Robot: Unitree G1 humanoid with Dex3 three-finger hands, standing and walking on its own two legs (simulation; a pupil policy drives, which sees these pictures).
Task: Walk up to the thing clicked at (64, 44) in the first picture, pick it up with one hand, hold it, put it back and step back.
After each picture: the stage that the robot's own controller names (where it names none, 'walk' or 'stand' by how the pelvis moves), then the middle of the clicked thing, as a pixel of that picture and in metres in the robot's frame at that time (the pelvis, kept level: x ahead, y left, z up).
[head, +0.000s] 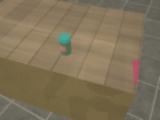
stand; (65, 44) +0.72 +0.14 -0.12
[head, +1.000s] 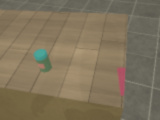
walk; (43, 60) +0.59 +0.28 -0.11
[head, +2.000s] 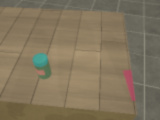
stand; (42, 66) +0.51 +0.23 -0.09
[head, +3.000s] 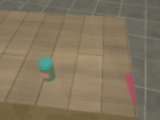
stand; (47, 69) +0.52 +0.21 -0.12
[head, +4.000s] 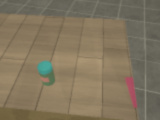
stand; (46, 73) +0.50 +0.21 -0.12
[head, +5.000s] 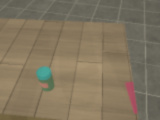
stand; (45, 79) +0.48 +0.21 -0.12
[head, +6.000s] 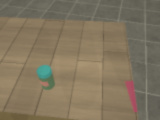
stand; (46, 77) +0.49 +0.21 -0.12
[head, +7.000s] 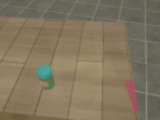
stand; (46, 77) +0.49 +0.21 -0.12
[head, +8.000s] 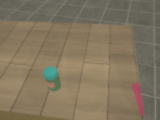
rise first; (52, 79) +0.49 +0.21 -0.12
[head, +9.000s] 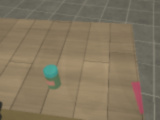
go down; (52, 77) +0.49 +0.21 -0.12
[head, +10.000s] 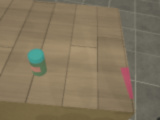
go down; (37, 63) +0.51 +0.19 -0.08
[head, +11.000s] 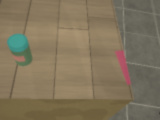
go down; (21, 50) +0.50 +0.20 -0.04
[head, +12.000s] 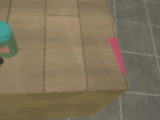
close in; (4, 40) +0.51 +0.21 -0.01
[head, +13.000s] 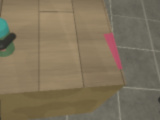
close; (0, 38) +0.52 +0.20 +0.00
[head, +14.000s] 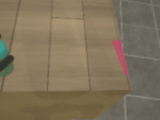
lift; out of the picture +0.45 +0.24 -0.01
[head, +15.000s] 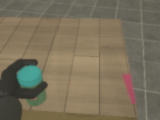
lift; (33, 86) +0.32 +0.18 +0.09
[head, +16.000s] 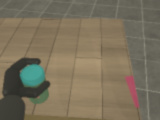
hold; (35, 85) +0.33 +0.17 +0.08
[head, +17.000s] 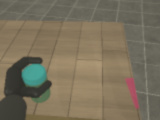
hold; (37, 84) +0.33 +0.17 +0.09
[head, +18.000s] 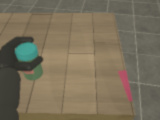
crouch; (30, 62) +0.42 +0.19 +0.08
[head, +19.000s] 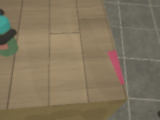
lower; (3, 36) +0.51 +0.22 +0.06
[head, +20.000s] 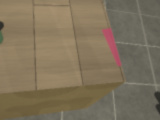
lower; out of the picture +0.54 +0.22 +0.01
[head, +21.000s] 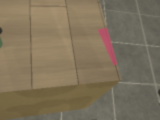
lower; out of the picture +0.53 +0.22 +0.01
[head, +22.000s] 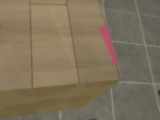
lower; out of the picture +0.54 +0.22 +0.01
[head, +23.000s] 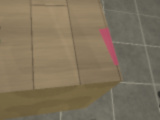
lower; out of the picture +0.53 +0.22 +0.01
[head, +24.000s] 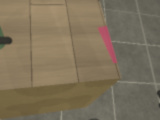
open; out of the picture +0.53 +0.20 +0.01
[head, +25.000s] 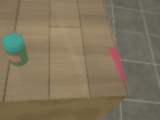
sink last; (16, 50) +0.50 +0.20 -0.03
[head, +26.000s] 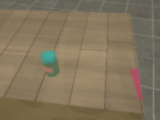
stand; (50, 64) +0.53 +0.20 -0.06
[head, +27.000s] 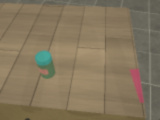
stand; (45, 65) +0.49 +0.20 -0.05
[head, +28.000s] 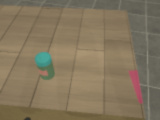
stand; (45, 66) +0.49 +0.20 -0.05
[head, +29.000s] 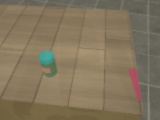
stand; (48, 64) +0.51 +0.20 -0.07
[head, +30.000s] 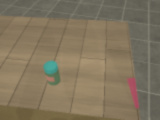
walk; (52, 73) +0.51 +0.19 -0.12
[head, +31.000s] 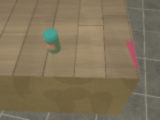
walk; (52, 41) +0.62 +0.20 -0.11
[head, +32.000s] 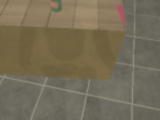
walk; (55, 0) +0.91 +0.20 -0.09
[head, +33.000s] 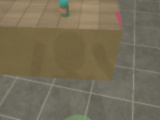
stand; (64, 8) +1.09 +0.20 -0.11
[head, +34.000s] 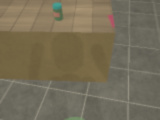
stand; (58, 11) +1.09 +0.23 -0.12
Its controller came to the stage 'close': yes
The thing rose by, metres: 0.19
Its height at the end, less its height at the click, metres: +0.00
